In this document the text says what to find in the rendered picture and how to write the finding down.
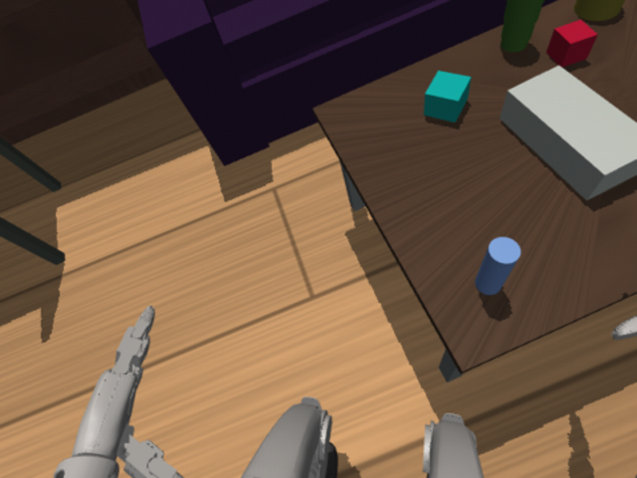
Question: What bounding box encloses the left robot hand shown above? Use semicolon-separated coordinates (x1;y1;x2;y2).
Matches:
72;306;184;478

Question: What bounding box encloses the right robot hand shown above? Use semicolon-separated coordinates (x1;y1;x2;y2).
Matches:
612;316;637;340

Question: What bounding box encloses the sofa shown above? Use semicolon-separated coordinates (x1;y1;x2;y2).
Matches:
137;0;557;166

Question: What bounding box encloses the coffee table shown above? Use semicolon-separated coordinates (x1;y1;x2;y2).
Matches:
313;0;637;382

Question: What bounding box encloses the bookshelf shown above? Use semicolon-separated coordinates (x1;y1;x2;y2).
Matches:
0;0;167;145

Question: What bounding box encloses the left robot arm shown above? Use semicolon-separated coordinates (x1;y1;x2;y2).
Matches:
54;454;119;478

